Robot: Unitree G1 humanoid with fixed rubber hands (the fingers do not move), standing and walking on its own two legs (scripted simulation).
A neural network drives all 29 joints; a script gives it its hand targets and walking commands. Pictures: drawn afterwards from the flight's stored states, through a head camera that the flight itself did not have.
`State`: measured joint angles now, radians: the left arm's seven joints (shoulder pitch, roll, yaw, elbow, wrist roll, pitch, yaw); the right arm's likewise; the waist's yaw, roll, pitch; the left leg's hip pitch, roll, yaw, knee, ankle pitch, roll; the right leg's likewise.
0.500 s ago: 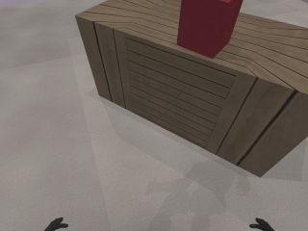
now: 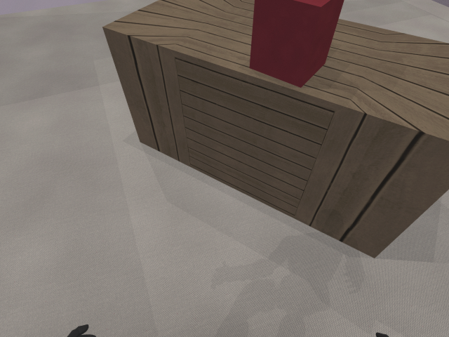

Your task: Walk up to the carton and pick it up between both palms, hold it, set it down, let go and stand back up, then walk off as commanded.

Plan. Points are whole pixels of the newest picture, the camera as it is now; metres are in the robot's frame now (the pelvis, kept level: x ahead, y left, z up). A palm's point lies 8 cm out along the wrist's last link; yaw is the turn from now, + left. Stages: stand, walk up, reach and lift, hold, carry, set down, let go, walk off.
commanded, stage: walk up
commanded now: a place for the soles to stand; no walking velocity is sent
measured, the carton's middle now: (294, 31) +1.02 -0.22 +0.06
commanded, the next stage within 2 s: none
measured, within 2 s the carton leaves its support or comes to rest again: neither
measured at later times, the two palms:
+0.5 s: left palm (109, 258) +0.29 +0.26 -0.10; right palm out of the picture +0.11 -0.36 -0.12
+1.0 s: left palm (138, 169) +0.53 +0.25 -0.09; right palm (400, 325) +0.17 -0.31 -0.10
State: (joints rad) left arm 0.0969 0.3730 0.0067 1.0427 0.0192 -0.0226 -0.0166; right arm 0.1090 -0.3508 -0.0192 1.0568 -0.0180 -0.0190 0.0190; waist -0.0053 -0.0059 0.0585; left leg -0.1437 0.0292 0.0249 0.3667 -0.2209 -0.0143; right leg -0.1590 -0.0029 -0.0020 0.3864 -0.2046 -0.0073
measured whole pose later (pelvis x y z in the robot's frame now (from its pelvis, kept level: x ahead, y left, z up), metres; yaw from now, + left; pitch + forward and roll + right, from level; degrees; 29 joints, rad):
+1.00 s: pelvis +0.30 +0.00 -0.01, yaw -27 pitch -1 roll +0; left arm 0.30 0.46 0.04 0.77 0.01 -0.08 -0.05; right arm 0.38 -0.46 -0.10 0.74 -0.03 -0.04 0.08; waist -0.06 0.02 0.08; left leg -0.23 0.06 0.16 0.56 -0.31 0.02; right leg -0.42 -0.02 -0.04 0.70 -0.35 -0.02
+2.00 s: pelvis +0.51 +0.02 -0.04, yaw -35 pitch -2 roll +2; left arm 0.21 0.46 0.05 0.77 0.01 0.02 -0.02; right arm 0.28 -0.40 -0.04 0.85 0.00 -0.06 -0.03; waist 0.01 -0.06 0.10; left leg -0.34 0.00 0.08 0.73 -0.35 0.02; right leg -0.41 -0.03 -0.01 0.83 -0.38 -0.03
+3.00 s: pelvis +0.52 -0.01 +0.00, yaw -32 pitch -1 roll +0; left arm 0.03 0.40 0.01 1.08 0.01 -0.01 -0.02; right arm 0.10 -0.38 -0.01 1.08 -0.01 -0.03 0.00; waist 0.00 -0.02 0.05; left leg -0.20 0.02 -0.04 0.43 -0.22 -0.03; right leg -0.16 -0.07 -0.06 0.42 -0.24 0.04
